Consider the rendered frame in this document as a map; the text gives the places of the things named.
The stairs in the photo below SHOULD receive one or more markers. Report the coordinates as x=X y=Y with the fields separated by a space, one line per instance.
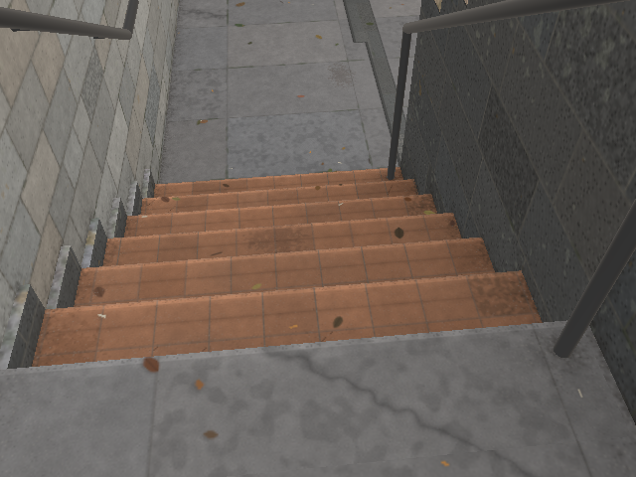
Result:
x=280 y=260

